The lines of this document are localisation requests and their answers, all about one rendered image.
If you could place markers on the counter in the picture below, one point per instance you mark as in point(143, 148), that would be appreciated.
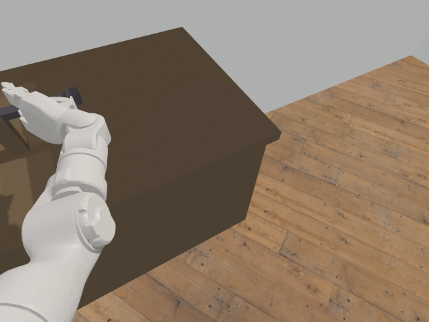
point(185, 151)

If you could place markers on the tap lever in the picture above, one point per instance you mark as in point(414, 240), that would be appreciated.
point(11, 112)

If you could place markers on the robot left hand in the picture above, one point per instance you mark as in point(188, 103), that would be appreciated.
point(39, 113)

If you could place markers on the robot left forearm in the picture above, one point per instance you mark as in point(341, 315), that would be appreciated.
point(82, 163)

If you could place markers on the robot left upper arm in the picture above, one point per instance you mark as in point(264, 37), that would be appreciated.
point(64, 239)

